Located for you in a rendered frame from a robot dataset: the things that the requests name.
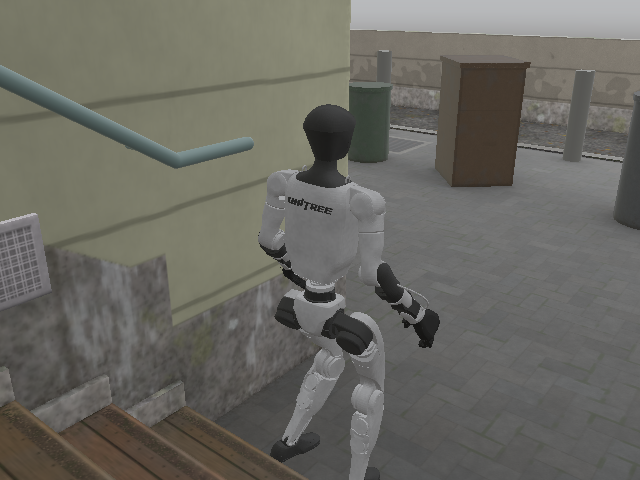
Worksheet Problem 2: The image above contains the robot right hand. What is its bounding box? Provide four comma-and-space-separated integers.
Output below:
402, 309, 440, 348

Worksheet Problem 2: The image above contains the right robot forearm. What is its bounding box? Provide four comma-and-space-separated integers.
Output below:
375, 263, 425, 324

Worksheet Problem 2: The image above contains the left robot forearm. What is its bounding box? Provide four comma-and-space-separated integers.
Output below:
258, 232, 292, 270

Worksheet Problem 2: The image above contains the robot left upper arm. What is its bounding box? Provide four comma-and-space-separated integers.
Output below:
258, 169, 300, 250

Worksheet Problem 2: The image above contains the robot right upper arm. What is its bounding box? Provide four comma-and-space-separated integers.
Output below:
349, 185, 386, 287

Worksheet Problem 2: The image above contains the robot head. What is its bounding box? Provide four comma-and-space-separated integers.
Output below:
296, 104, 356, 188

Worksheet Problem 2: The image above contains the robot left hand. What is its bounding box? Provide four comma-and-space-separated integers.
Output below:
280, 267, 306, 289

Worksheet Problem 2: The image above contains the right robot thigh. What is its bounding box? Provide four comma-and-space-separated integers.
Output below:
332, 312, 385, 415

